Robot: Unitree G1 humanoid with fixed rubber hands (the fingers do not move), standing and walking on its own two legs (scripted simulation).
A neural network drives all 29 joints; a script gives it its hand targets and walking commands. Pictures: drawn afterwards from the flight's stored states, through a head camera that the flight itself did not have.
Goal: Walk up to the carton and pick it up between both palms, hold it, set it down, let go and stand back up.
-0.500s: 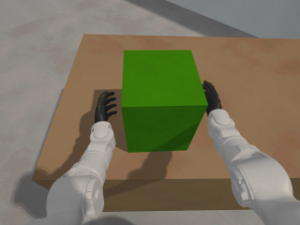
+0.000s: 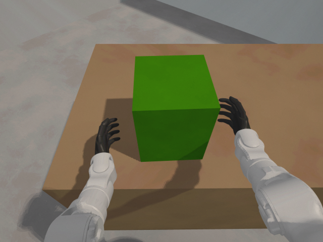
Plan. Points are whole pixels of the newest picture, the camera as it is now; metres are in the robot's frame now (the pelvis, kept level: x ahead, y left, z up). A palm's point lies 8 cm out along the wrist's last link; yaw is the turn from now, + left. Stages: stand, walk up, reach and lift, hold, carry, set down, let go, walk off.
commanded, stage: set down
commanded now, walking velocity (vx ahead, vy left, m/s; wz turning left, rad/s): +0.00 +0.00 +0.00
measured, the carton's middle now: (170, 110) +0.50 +0.02 +0.01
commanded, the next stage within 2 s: none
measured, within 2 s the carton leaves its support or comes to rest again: neither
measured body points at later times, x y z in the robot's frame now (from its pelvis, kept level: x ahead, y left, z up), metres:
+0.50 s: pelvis -0.01 +0.00 +0.01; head +0.02 +0.01 +0.46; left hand +0.31 +0.22 +0.01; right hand +0.36 -0.18 +0.02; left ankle +0.02 +0.15 -0.73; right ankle +0.01 -0.12 -0.73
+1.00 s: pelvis +0.00 -0.01 +0.01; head -0.01 +0.00 +0.46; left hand +0.24 +0.21 +0.01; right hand +0.27 -0.20 +0.01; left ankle +0.02 +0.15 -0.73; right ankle +0.01 -0.12 -0.73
